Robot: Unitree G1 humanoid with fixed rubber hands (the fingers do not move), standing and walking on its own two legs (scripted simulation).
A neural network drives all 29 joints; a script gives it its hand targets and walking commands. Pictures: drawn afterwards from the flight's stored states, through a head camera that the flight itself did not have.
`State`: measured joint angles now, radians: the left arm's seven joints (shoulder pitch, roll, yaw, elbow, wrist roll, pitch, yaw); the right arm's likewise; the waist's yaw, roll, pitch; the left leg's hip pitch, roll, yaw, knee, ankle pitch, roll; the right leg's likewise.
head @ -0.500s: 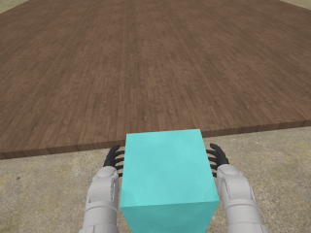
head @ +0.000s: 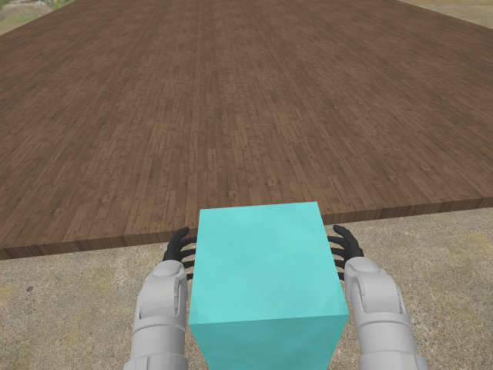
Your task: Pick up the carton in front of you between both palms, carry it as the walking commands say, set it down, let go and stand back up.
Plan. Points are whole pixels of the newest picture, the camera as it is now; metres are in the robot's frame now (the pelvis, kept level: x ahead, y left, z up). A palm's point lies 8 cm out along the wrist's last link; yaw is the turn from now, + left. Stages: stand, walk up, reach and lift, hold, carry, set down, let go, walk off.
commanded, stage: hold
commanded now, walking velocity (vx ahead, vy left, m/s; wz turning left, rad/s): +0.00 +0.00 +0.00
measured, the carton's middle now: (264, 291) +0.29 +0.00 -0.02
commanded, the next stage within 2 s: carry in 0.26 s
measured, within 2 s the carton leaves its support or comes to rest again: neither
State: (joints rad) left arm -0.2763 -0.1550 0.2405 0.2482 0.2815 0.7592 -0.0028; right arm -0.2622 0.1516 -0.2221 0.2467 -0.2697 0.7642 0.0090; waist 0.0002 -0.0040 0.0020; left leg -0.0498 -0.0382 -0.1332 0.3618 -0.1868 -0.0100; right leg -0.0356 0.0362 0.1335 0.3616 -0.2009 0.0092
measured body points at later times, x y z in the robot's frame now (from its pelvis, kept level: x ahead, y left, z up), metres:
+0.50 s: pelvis +0.04 -0.01 -0.02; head -0.01 -0.01 +0.43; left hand +0.34 +0.15 +0.06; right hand +0.33 -0.16 +0.06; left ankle +0.02 +0.13 -0.75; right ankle +0.01 -0.14 -0.74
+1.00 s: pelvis +0.28 -0.05 -0.03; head +0.28 -0.05 +0.42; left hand +0.57 +0.09 +0.07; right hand +0.56 -0.21 +0.06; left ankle +0.10 +0.07 -0.71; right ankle +0.33 -0.12 -0.75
